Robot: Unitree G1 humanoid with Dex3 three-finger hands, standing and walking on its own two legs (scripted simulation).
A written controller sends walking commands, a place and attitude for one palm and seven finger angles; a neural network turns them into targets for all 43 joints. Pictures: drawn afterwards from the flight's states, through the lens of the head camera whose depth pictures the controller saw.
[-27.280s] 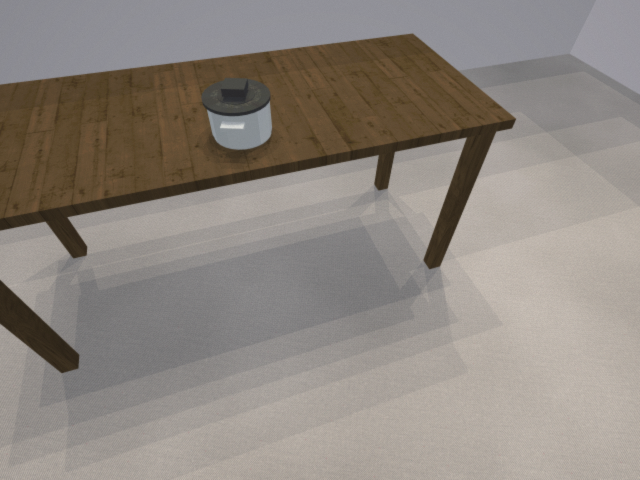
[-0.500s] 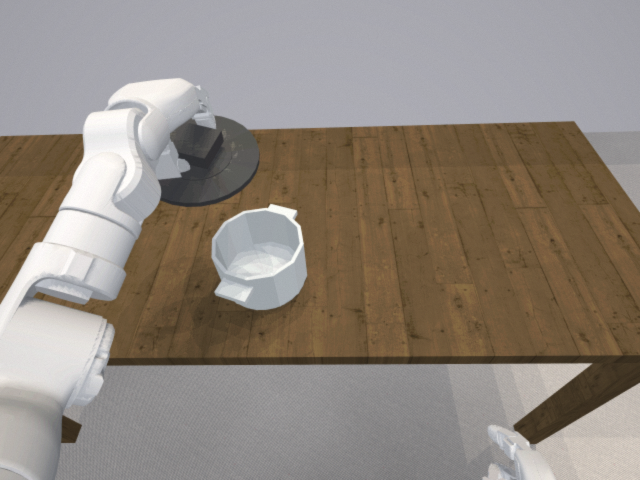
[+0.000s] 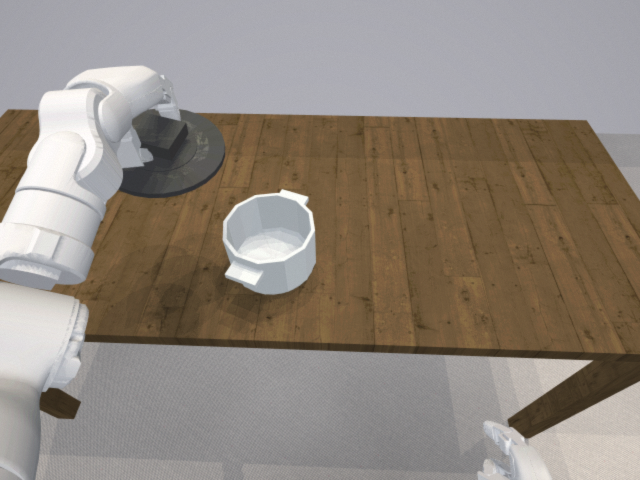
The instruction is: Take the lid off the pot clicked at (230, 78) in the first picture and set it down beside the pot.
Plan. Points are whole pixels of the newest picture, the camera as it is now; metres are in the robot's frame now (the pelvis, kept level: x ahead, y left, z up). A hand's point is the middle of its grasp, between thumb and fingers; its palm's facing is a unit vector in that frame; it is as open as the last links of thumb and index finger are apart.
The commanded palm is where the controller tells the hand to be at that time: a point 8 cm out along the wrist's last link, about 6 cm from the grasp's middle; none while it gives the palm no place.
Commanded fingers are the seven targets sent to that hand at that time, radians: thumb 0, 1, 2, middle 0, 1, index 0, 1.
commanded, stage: move the lid sideways beside the pot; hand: left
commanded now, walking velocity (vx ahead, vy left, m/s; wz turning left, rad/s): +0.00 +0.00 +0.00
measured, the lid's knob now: (158, 136) +0.48 +0.22 +0.17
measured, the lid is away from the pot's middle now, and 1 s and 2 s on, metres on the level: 0.12 0.25 0.24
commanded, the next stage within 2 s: lower the lid onto the table in 1.02 s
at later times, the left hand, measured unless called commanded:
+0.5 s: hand (88, 137) +0.46 +0.29 +0.19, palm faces -0.28 -0.07 -0.96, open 8.7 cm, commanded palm +0.45 +0.30 +0.26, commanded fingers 0.00 0.57 1.11 -1.12 -1.11 -0.72 -0.90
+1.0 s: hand (30, 148) +0.44 +0.36 +0.19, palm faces -0.31 -0.08 -0.95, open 8.7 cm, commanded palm +0.45 +0.34 +0.26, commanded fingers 0.00 0.57 1.11 -1.12 -1.11 -0.72 -0.90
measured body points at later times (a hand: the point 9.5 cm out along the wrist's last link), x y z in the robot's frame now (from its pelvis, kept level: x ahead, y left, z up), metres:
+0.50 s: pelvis +0.01 +0.01 +0.00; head +0.06 +0.00 +0.45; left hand +0.47 +0.29 +0.24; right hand +0.12 -0.27 -0.11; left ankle +0.03 +0.09 -0.75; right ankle +0.00 -0.14 -0.74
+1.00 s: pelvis +0.01 +0.02 +0.00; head +0.07 +0.02 +0.44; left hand +0.45 +0.36 +0.24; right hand +0.12 -0.26 -0.12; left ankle +0.03 +0.09 -0.75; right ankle +0.00 -0.14 -0.74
